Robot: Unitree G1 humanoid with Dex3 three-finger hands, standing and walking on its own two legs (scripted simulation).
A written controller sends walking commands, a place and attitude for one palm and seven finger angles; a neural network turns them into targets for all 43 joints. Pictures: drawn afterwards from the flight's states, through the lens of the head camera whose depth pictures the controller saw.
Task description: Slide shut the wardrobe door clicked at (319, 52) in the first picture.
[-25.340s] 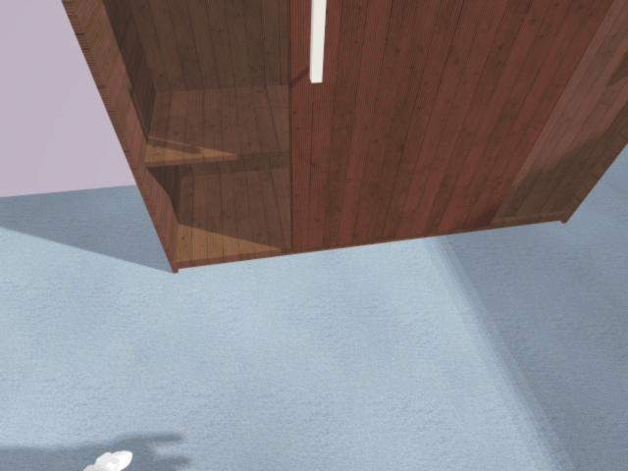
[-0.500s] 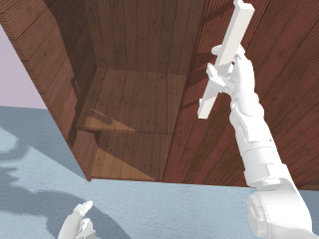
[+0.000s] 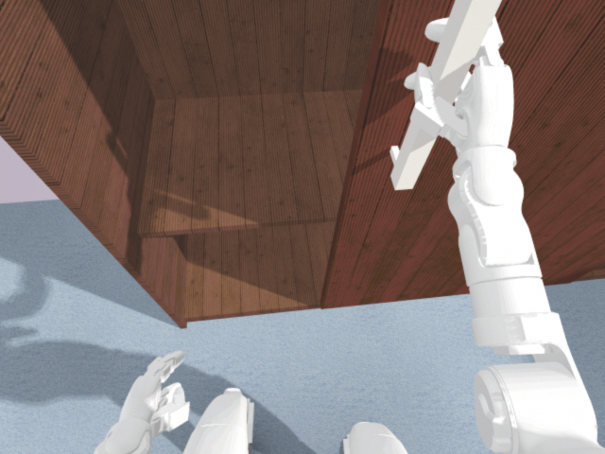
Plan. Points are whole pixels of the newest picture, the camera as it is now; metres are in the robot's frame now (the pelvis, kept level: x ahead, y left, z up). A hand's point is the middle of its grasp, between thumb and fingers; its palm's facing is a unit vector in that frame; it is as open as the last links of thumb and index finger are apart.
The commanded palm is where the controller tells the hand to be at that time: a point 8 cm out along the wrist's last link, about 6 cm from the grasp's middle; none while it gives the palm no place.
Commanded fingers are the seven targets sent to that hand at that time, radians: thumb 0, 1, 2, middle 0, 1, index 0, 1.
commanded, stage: step sideways, sliding the door along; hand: right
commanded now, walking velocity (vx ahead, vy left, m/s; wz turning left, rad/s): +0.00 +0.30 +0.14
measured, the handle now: (432, 80) +0.48 -0.15 +0.19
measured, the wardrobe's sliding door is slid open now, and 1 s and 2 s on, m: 0.44 0.26 0.10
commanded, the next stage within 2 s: none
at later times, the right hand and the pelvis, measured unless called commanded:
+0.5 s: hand (362, 106) +0.43 -0.06 +0.20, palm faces +0.19 +0.98 -0.10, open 6.7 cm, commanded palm +0.40 -0.04 +0.20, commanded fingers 0.00 -0.90 -0.90 0.45 1.40 0.45 1.40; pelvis +0.06 +0.08 +0.01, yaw -3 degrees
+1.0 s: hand (259, 116) +0.42 +0.04 +0.19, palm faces -0.05 +0.99 -0.10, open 6.9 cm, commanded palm +0.41 +0.02 +0.20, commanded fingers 0.00 -0.90 -0.90 0.45 1.40 0.45 1.40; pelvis +0.04 +0.12 +0.00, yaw +3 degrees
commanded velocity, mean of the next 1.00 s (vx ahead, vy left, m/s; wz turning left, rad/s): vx -0.19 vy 0.18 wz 0.19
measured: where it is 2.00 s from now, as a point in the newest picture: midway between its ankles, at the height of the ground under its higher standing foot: outside the picture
